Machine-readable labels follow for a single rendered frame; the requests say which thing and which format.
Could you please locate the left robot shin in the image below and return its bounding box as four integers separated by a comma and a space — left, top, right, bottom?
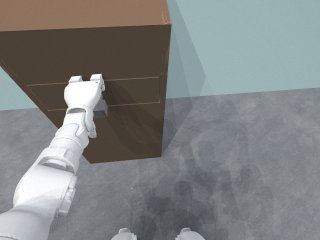
119, 228, 131, 234

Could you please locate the left robot upper arm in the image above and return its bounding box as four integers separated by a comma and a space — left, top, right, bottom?
0, 164, 78, 240

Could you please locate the cabinet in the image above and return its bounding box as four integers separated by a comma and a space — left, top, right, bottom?
0, 0, 172, 164

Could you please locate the right robot shin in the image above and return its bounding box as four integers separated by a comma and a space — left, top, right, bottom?
179, 228, 191, 235

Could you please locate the handle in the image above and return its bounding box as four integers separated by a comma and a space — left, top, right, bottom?
93, 93, 108, 118

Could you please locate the robot left forearm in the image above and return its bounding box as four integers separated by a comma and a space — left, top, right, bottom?
13, 104, 94, 207

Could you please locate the left robot hand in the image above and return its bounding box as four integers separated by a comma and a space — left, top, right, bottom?
64, 74, 105, 138

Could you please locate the drawer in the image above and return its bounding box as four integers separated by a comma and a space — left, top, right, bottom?
28, 76, 160, 110

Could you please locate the robot shin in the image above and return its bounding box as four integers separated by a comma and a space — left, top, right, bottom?
119, 228, 131, 234
179, 228, 191, 235

